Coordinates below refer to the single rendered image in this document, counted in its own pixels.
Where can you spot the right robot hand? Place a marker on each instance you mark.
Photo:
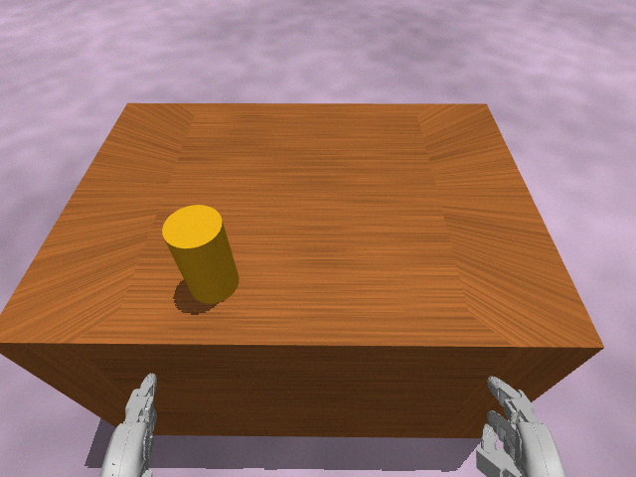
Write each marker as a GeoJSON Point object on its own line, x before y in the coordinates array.
{"type": "Point", "coordinates": [530, 449]}

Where can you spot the left robot hand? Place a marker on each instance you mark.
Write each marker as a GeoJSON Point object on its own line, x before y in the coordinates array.
{"type": "Point", "coordinates": [131, 443]}

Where can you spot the can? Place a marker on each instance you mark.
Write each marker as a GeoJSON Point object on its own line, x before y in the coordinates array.
{"type": "Point", "coordinates": [197, 239]}

